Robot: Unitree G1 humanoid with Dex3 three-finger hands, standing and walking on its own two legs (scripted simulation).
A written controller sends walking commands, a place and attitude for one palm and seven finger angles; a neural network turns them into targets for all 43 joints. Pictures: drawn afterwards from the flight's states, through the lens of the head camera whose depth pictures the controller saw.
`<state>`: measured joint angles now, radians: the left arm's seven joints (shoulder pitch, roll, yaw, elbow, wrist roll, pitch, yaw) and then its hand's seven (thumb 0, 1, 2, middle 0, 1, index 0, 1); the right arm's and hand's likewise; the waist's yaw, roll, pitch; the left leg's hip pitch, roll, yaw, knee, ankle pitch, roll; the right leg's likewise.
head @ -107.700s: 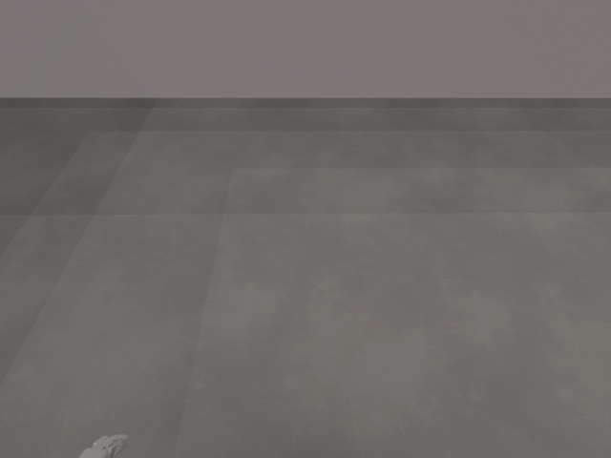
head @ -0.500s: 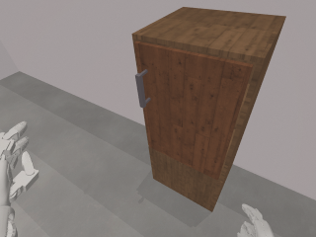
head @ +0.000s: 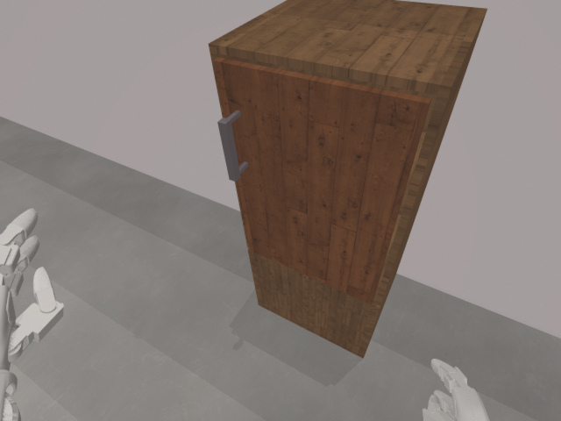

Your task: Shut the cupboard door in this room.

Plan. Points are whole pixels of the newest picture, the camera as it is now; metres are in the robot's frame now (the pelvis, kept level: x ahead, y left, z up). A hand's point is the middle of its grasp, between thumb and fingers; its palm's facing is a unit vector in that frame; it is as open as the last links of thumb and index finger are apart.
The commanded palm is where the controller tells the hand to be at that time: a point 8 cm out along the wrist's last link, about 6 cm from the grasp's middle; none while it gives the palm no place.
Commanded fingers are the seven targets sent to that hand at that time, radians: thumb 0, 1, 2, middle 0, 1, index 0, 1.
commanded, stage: step back with the hand held close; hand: left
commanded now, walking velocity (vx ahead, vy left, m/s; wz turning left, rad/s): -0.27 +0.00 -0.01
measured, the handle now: (235, 146) +0.64 +0.16 +0.05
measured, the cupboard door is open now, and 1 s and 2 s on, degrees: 0 0 0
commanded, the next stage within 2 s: stop stepping back and stand still in 1.12 s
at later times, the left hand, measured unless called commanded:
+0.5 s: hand out of the picture +0.13 +0.30 +0.14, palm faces +0.43 -0.77 -0.47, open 7.4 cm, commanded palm +0.07 +0.33 +0.17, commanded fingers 0.00 0.90 0.90 -0.20 -0.30 -0.20 -0.30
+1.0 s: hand out of the picture +0.03 +0.32 +0.18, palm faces +0.50 -0.75 -0.44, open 7.4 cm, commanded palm -0.05 +0.34 +0.17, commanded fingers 0.00 0.90 0.90 -0.20 -0.30 -0.20 -0.30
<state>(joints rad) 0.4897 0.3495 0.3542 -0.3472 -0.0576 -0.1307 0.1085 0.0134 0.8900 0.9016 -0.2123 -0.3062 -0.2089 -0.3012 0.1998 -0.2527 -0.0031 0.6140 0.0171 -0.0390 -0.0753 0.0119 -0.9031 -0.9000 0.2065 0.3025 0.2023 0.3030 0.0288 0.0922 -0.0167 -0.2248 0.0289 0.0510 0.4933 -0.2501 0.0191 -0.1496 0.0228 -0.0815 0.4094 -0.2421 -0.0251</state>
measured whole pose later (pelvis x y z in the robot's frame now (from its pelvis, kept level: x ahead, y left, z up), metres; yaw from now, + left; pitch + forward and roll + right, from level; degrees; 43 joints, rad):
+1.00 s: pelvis -0.16 +0.03 -0.02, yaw +5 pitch +0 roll -6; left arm 0.47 0.49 0.48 -0.54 -0.05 -0.26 0.16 0.01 0.89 0.90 -0.22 -0.31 -0.21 -0.30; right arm 0.21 -0.18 -0.02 0.63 0.00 -0.11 -0.06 0.01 -0.90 -0.90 0.21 0.30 0.20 0.30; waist -0.02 0.04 0.01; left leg -0.55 0.08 0.07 0.54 0.00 0.09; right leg -0.40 0.11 -0.01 1.05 -0.49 0.01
